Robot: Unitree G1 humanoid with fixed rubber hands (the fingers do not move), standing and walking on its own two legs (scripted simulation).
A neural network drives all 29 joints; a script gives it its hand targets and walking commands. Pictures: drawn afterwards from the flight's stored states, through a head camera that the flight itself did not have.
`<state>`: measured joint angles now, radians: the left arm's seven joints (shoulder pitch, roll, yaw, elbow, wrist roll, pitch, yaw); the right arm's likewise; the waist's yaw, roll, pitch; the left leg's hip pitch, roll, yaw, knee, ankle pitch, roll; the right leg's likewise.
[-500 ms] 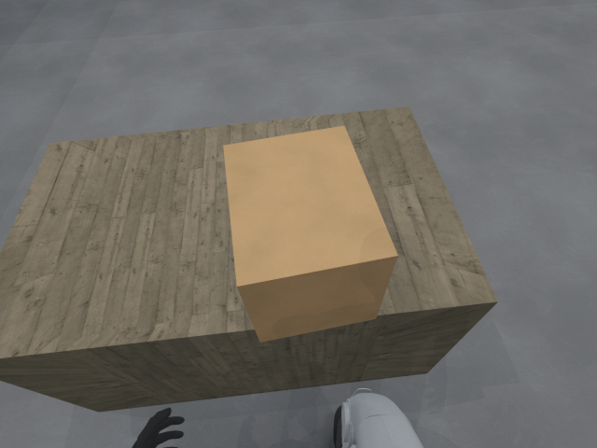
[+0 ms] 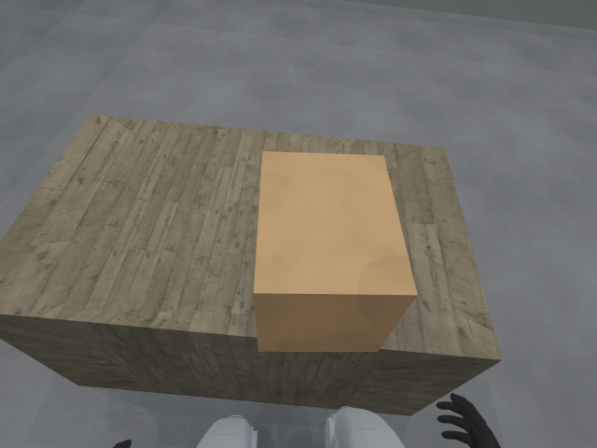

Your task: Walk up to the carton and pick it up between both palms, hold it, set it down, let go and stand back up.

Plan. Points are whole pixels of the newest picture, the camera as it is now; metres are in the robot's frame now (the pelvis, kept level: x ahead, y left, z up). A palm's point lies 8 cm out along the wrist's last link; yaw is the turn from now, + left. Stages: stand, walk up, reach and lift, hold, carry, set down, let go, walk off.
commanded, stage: walk up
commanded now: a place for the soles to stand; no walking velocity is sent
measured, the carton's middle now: (321, 253) +0.42 -0.04 -0.08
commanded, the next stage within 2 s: none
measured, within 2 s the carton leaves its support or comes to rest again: neither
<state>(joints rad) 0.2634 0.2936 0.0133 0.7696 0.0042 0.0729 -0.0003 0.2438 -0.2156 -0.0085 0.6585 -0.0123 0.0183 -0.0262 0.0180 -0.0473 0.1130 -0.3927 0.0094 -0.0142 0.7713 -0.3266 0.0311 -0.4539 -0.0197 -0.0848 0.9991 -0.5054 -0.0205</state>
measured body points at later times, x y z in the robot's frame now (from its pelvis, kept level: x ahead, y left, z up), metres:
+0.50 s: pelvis -0.01 -0.02 +0.02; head -0.02 -0.03 +0.47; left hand +0.07 +0.23 -0.10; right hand +0.08 -0.27 -0.11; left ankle +0.06 +0.12 -0.71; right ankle -0.03 -0.13 -0.71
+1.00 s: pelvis +0.01 +0.02 +0.02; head +0.03 +0.01 +0.47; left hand +0.08 +0.26 -0.10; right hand +0.09 -0.24 -0.11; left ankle +0.06 +0.12 -0.71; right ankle -0.03 -0.13 -0.71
